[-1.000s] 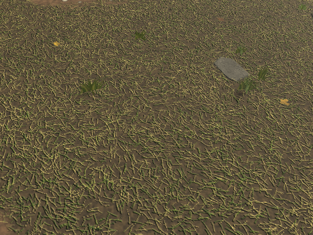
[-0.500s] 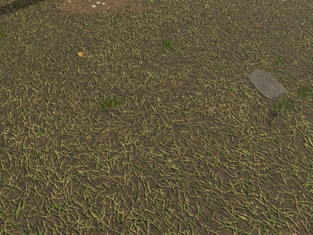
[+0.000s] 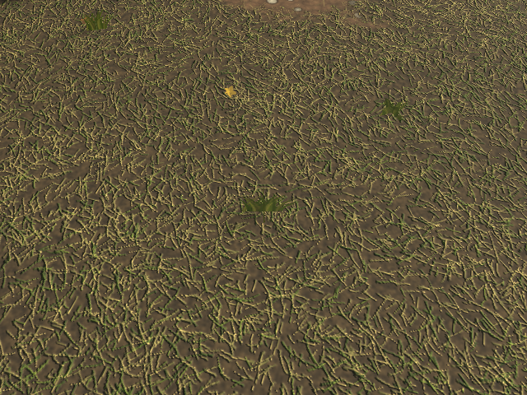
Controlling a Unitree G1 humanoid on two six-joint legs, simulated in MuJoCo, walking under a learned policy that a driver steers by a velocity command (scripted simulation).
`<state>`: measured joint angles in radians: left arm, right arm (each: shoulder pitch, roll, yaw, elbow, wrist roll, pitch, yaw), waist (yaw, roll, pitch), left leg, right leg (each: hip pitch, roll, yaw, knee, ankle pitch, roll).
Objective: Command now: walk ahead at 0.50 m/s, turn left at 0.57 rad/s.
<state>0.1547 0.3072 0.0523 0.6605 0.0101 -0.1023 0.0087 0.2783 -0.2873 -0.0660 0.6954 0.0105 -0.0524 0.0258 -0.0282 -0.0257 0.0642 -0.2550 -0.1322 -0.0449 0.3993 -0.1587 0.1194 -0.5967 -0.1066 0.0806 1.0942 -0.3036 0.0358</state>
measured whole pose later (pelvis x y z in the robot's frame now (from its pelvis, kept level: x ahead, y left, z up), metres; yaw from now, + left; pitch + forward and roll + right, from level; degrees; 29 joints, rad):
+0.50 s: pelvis +0.28 -0.05 +0.00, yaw +15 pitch +1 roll -1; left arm 0.32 0.26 0.06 0.76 0.00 -0.10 -0.02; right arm 0.22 -0.30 -0.05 0.67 0.01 -0.04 0.00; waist 0.04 0.05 0.02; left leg -0.57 0.04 -0.07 1.06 -0.31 0.01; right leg -0.19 0.04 -0.03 0.36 -0.19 -0.04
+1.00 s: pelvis +0.51 +0.08 +0.01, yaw +9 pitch +1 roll +1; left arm 0.23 0.32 0.07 0.76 -0.02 -0.03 0.00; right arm 0.27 -0.26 -0.06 0.77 -0.02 -0.09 0.01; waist -0.02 -0.05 0.04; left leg -0.15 -0.02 0.13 0.32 -0.19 0.05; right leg -0.64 -0.08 0.06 1.05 -0.22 0.04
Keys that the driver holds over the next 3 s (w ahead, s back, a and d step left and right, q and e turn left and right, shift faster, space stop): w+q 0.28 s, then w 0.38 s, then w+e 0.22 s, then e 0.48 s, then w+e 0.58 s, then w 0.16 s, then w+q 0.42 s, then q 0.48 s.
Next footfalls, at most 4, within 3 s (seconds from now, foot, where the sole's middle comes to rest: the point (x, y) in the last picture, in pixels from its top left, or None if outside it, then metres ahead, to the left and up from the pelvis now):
0.28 right None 0.35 -0.14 -0.78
0.76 left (192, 361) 0.53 0.18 -0.78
1.22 right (265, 275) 0.77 -0.01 -0.78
1.66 left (184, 268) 0.79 0.21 -0.78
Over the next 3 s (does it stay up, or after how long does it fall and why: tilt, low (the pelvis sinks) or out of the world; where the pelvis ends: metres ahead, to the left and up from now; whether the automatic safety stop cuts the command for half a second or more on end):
stays up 1.24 -0.13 0.00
